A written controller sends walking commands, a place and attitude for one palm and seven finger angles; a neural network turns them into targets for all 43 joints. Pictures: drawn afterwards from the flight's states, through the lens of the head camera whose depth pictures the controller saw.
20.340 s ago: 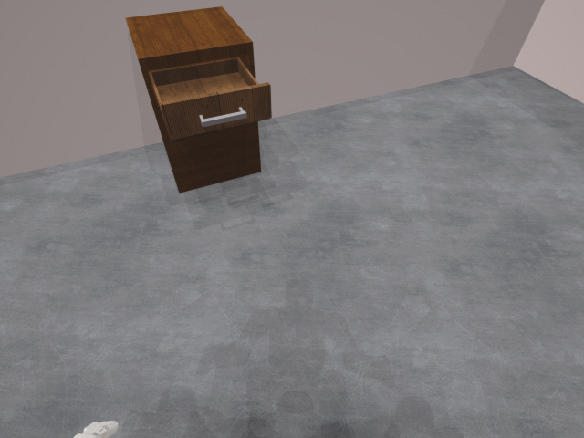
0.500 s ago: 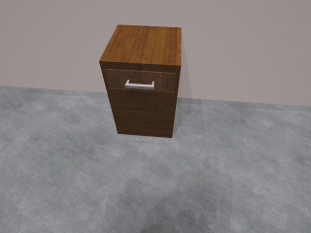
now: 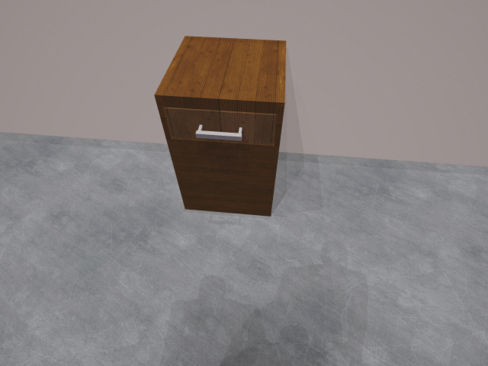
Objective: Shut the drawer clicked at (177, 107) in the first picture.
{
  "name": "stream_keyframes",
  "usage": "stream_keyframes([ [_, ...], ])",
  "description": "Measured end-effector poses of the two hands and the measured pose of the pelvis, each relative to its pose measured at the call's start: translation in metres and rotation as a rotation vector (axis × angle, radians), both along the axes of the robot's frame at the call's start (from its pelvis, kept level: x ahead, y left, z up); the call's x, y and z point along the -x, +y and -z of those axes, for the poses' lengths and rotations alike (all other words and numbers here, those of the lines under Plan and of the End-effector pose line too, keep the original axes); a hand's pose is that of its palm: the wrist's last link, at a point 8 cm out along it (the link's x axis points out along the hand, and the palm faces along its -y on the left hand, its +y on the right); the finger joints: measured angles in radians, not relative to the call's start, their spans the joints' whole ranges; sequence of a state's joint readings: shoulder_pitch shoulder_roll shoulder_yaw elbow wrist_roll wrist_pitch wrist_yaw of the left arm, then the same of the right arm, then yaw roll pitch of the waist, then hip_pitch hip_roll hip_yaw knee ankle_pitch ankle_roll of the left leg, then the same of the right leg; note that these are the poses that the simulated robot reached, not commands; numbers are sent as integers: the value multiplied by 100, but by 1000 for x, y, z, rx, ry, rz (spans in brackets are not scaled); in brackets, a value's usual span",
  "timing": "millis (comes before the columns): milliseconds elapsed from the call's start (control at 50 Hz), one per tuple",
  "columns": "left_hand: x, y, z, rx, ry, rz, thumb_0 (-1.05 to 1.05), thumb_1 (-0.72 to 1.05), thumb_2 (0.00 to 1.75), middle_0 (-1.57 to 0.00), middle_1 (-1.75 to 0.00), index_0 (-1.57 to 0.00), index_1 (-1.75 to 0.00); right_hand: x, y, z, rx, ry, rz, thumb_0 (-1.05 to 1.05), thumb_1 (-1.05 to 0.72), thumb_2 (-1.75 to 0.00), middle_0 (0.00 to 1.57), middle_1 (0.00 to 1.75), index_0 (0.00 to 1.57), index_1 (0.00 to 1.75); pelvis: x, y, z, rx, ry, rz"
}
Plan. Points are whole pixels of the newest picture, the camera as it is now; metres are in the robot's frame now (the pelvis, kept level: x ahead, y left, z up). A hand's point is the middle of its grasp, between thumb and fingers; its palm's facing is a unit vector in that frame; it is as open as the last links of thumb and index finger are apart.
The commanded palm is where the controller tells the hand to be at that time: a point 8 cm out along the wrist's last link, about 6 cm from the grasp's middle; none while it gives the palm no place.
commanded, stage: stand and wait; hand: left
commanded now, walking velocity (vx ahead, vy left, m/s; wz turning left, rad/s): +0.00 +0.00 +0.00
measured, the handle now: (219, 132) +0.88 +0.14 -0.22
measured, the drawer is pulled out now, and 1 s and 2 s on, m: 0.00 0.00 0.00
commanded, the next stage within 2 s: none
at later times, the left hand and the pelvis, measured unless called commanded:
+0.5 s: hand out of the picture +0.00 +0.16 -0.17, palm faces +0.04 -0.98 -0.19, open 7.4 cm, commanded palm none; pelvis +0.01 +0.00 +0.00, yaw +0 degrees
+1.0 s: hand out of the picture +0.00 +0.16 -0.17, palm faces +0.04 -0.98 -0.19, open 7.4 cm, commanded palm none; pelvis +0.02 +0.00 +0.00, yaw +0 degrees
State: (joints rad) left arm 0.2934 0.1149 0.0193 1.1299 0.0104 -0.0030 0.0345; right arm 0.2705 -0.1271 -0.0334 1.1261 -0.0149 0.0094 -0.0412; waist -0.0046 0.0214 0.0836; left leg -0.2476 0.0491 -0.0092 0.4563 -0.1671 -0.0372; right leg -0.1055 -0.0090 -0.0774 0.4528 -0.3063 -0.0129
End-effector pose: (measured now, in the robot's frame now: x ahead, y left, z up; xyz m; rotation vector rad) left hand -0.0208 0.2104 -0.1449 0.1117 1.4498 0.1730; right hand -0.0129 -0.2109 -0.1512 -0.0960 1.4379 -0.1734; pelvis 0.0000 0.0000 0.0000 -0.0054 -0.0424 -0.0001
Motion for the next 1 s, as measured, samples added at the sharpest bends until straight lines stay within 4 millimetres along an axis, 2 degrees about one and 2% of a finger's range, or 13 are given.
stream_keyframes([
  [400,-17,1,-1,-8,-11,7,1,91,90,-20,-30,-20,-30,-7,-1,0,-3,13,1,0,-91,-90,20,29,19,30,-11,-2,-1,-4,7,2],
  [1000,-19,0,-3,-10,-1,7,1,91,90,-20,-30,-20,-30,-13,-2,-1,-4,10,3,0,-91,-90,20,29,19,30,-18,-3,-2,-8,6,6],
])
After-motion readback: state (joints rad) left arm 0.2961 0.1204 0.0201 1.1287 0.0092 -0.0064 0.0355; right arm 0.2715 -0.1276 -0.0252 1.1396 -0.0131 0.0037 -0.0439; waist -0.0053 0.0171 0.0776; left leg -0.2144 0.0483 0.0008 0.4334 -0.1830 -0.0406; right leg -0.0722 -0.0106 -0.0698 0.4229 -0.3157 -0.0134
